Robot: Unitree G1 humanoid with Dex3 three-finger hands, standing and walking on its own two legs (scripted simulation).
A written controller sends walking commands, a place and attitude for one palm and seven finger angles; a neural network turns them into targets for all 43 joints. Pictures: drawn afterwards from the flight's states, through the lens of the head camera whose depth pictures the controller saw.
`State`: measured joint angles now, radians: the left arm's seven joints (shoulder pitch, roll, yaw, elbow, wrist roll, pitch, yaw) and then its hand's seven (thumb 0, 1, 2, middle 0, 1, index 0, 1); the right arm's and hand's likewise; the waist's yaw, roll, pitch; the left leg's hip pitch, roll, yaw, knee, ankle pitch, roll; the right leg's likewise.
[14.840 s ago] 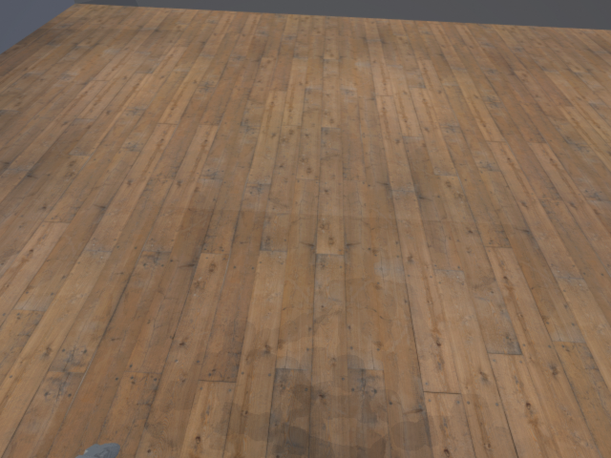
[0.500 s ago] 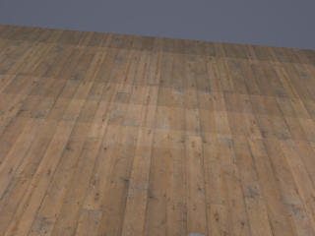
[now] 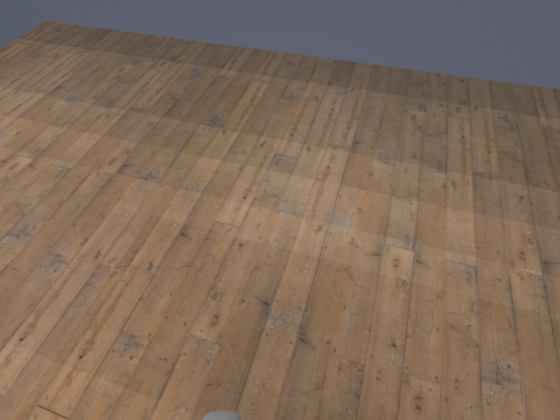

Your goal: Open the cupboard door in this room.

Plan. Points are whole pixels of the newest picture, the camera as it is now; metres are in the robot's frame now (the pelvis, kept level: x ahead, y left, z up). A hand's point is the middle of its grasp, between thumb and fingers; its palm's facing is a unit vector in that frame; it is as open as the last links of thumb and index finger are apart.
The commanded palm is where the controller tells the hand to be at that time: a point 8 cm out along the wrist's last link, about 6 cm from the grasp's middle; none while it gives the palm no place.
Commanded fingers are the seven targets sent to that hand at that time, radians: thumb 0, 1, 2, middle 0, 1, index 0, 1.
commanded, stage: turn or walk to find it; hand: left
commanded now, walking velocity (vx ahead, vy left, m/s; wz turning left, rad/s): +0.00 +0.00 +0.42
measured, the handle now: out of the picture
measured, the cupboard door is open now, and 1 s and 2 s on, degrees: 0 0 0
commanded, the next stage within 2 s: none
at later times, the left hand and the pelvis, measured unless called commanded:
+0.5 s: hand out of the picture +0.03 +0.23 -0.16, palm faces +0.21 -0.94 -0.27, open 7.4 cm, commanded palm none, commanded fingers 0.00 0.90 0.90 -0.20 -0.30 -0.20 -0.30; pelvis -0.01 +0.01 -0.01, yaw +11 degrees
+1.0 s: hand out of the picture -0.10 +0.20 -0.18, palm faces +0.46 -0.85 -0.24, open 7.4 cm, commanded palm none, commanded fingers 0.00 0.90 0.90 -0.20 -0.30 -0.20 -0.30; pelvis -0.03 +0.01 -0.01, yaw +25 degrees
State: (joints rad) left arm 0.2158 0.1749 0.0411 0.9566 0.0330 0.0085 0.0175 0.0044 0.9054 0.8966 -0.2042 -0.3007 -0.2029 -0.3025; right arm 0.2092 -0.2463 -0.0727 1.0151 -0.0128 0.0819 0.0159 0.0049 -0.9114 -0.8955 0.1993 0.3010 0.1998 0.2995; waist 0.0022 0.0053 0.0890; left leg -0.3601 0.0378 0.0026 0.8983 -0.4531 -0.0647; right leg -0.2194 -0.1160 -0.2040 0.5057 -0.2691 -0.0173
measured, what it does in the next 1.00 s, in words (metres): steps on the spot, turning left: left foot, then right foot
